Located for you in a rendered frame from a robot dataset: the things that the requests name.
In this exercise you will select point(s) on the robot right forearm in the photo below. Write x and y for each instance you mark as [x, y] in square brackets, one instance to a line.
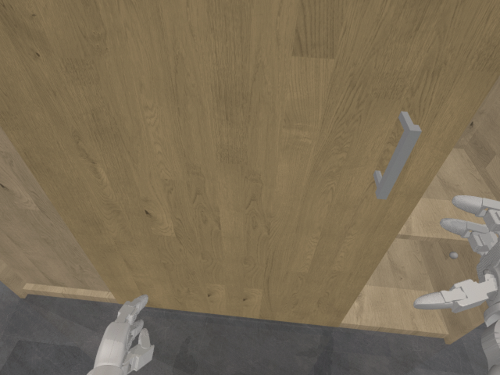
[490, 338]

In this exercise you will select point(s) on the robot left hand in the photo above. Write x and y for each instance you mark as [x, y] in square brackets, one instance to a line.
[118, 337]

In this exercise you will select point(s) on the wardrobe door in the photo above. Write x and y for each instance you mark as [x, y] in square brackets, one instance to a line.
[218, 155]
[35, 242]

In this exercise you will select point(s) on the robot right hand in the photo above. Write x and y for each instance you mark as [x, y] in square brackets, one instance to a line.
[484, 241]

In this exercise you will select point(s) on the handle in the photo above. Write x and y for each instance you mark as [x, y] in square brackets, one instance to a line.
[406, 143]

